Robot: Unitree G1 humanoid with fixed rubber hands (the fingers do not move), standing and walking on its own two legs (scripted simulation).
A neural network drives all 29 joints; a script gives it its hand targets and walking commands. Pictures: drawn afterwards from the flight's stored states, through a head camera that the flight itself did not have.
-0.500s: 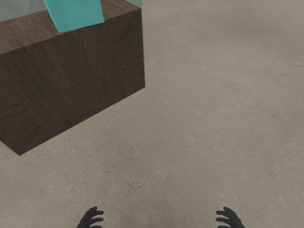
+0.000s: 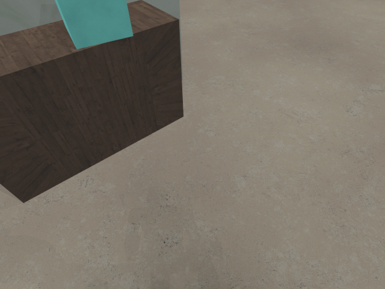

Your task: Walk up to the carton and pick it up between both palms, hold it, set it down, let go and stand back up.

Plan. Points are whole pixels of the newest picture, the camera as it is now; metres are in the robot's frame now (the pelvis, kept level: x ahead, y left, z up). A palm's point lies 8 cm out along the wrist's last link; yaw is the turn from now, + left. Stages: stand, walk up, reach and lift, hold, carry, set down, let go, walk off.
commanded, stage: stand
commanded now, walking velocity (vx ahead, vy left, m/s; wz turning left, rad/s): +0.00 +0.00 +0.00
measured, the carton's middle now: (91, 8) +1.27 +0.52 +0.06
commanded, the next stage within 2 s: walk up in 0.90 s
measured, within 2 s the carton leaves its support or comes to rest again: neither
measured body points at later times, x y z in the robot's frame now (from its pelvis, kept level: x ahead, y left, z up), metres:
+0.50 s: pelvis +0.01 +0.00 +0.01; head +0.02 +0.01 +0.46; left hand +0.01 +0.21 -0.15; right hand +0.01 -0.21 -0.15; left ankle -0.01 +0.12 -0.72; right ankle -0.01 -0.12 -0.72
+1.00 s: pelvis +0.00 +0.01 +0.01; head +0.00 +0.01 +0.46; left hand +0.03 +0.24 -0.14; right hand +0.03 -0.22 -0.14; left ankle -0.01 +0.12 -0.72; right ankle -0.01 -0.12 -0.72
